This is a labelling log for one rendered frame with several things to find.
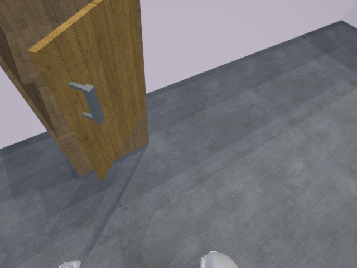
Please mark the robot right thigh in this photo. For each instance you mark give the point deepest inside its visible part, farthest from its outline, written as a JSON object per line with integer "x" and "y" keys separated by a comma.
{"x": 217, "y": 260}

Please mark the handle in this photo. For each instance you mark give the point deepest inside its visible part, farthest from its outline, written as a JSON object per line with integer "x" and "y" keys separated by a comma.
{"x": 92, "y": 101}

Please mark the cupboard door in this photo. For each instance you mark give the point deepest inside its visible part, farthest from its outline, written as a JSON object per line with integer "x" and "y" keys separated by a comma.
{"x": 98, "y": 46}

